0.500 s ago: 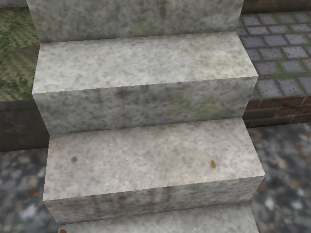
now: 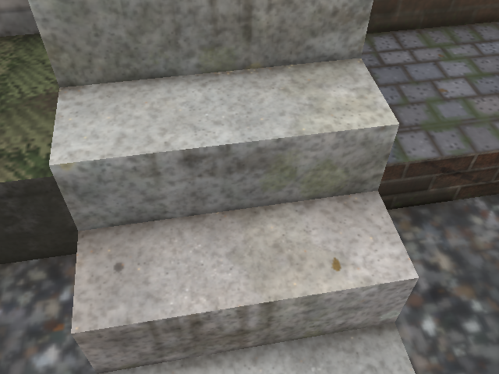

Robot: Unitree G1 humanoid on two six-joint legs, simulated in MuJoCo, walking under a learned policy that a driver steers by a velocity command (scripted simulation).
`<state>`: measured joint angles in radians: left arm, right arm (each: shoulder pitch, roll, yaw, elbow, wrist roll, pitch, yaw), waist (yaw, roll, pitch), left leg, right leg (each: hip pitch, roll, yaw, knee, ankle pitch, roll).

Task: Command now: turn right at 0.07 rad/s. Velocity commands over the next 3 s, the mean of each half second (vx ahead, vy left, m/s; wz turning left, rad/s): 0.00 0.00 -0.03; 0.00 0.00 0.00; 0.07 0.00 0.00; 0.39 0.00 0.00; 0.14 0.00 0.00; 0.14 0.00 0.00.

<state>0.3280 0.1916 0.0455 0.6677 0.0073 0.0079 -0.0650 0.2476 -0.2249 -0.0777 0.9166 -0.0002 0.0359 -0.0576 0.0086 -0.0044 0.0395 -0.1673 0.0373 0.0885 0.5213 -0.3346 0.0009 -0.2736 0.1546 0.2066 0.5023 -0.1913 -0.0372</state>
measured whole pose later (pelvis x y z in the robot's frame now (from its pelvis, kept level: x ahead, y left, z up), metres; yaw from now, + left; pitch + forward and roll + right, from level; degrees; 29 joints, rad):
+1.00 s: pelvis +0.01 +0.03 +0.01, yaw +1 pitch +0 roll -1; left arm 0.38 0.19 0.03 0.75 -0.01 -0.02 -0.06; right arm 0.32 -0.23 -0.09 1.01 0.00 0.02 0.00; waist -0.04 -0.02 -0.01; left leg -0.09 -0.01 0.08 0.38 -0.29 0.04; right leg -0.20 0.09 0.20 0.37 -0.16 0.00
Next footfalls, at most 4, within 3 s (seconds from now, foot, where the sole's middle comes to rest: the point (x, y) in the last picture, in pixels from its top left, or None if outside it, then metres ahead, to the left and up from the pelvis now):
none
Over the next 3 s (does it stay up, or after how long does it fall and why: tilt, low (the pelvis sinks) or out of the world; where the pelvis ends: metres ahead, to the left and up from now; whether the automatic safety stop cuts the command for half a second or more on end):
stays up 0.03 0.01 0.01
